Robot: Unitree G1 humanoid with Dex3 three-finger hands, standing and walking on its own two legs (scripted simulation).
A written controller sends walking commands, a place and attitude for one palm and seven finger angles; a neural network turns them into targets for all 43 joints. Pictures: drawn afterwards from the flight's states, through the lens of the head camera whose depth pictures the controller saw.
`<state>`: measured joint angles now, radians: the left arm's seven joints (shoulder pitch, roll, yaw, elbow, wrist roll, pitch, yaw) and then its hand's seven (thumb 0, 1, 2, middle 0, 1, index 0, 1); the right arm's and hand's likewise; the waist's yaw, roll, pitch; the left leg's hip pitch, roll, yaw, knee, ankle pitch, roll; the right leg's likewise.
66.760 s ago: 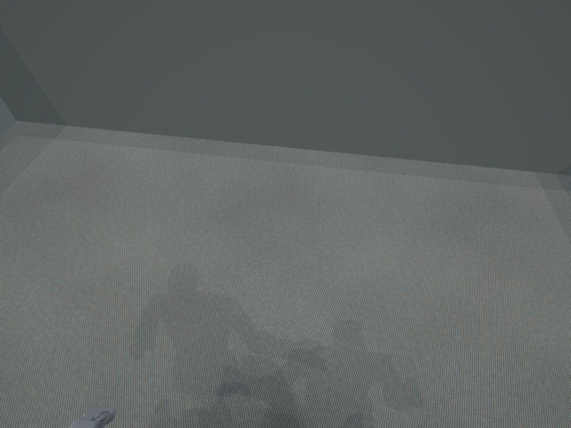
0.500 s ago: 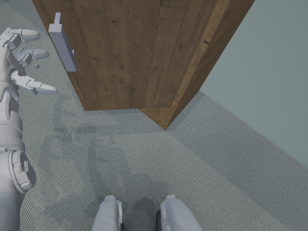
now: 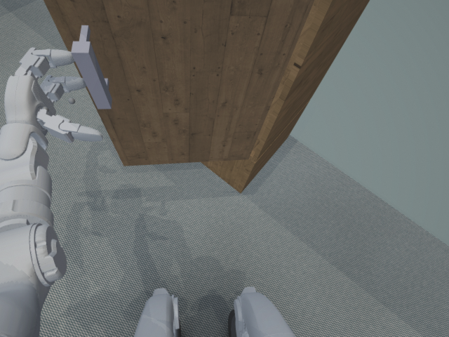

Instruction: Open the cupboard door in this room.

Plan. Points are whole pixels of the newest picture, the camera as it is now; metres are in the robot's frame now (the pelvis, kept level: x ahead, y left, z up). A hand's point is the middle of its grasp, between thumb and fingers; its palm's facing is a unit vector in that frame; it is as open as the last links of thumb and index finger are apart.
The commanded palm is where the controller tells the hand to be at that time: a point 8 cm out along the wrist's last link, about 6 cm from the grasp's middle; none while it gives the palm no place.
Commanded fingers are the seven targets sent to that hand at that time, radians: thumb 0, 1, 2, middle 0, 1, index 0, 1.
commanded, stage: slide the fingers in behind the handle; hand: left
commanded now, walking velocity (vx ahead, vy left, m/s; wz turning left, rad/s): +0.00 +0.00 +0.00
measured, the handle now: (95, 69) +0.56 +0.20 +0.07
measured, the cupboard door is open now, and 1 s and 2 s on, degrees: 46 46 46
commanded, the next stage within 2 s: close the thumb around the handle in 0.98 s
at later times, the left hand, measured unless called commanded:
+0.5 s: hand (100, 100) +0.50 +0.18 +0.06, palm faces +0.05 -1.00 -0.01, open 14.0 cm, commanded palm +0.48 +0.23 +0.07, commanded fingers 0.00 -0.50 0.30 -0.30 -1.20 -0.30 -1.20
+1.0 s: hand (104, 100) +0.50 +0.18 +0.07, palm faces +0.05 -1.00 -0.02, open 14.0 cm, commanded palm +0.47 +0.22 +0.07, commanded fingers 0.00 -0.50 0.30 -0.30 -1.20 -0.30 -1.20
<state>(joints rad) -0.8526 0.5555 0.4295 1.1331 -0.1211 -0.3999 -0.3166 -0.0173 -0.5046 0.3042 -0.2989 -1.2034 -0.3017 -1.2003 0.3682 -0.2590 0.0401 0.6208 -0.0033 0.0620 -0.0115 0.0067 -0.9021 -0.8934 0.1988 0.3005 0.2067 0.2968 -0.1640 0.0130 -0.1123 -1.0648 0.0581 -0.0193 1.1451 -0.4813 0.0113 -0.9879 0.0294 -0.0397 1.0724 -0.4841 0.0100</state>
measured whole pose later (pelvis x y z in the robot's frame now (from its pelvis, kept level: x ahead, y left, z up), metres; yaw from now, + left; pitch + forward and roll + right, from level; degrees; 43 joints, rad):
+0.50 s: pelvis +0.00 +0.00 +0.00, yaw +1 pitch +22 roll -3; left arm -0.87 0.46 0.37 1.15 -0.09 -0.43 -0.19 -0.02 -0.51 0.30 -0.30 -1.20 -0.30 -1.20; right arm 0.36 -0.25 0.03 0.62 -0.02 0.06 0.01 0.01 -0.90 -0.89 0.20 0.30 0.21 0.30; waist -0.17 0.02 -0.12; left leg -1.06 0.05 -0.02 1.14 -0.48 0.01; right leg -0.99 0.02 -0.04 1.08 -0.49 0.01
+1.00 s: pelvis +0.00 -0.01 +0.00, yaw +1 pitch +22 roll -3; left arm -0.85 0.45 0.37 1.13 -0.09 -0.44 -0.18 -0.02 -0.50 0.30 -0.30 -1.20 -0.30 -1.20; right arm 0.36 -0.26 0.02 0.62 -0.01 0.07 0.01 0.01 -0.90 -0.89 0.20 0.30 0.21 0.30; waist -0.17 0.02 -0.12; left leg -1.05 0.05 -0.02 1.13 -0.48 0.00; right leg -0.98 0.03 -0.04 1.09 -0.49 -0.01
